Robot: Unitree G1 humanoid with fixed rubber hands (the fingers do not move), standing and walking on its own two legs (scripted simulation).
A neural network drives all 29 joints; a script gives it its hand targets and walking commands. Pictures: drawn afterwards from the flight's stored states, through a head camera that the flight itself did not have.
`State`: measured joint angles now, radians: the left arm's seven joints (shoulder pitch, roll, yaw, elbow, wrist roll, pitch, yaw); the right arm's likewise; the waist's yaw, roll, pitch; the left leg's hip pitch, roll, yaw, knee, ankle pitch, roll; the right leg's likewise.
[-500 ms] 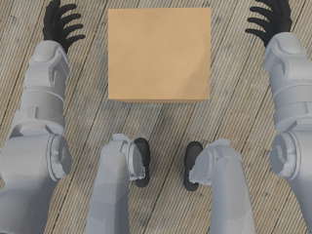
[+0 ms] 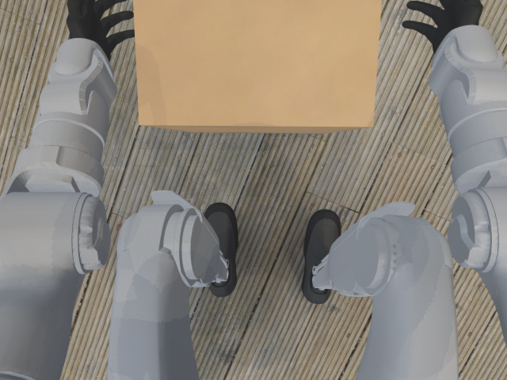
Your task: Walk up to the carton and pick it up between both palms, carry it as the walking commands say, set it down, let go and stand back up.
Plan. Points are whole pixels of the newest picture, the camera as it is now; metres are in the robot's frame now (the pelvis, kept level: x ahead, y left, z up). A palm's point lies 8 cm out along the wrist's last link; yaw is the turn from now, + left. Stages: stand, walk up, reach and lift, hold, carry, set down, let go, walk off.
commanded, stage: reach and lift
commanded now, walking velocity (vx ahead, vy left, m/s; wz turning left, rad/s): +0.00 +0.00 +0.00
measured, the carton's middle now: (257, 52) +0.54 +0.05 -0.25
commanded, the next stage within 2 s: none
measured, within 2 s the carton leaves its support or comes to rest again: leaves its support in 1.82 s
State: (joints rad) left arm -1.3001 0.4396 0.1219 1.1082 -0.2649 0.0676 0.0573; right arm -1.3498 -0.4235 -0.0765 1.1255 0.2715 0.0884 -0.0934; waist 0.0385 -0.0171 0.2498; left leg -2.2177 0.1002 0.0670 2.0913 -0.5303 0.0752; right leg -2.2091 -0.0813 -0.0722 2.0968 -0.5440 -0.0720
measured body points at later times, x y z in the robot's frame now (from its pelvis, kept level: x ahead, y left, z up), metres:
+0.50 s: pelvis +0.00 +0.00 -0.03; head +0.36 +0.02 +0.25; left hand +0.52 +0.25 -0.19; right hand +0.56 -0.18 -0.19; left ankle +0.12 +0.11 -0.36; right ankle +0.12 -0.11 -0.36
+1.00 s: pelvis +0.00 +0.00 -0.02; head +0.36 +0.02 +0.25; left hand +0.53 +0.24 -0.19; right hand +0.56 -0.14 -0.19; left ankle +0.12 +0.11 -0.36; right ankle +0.12 -0.11 -0.36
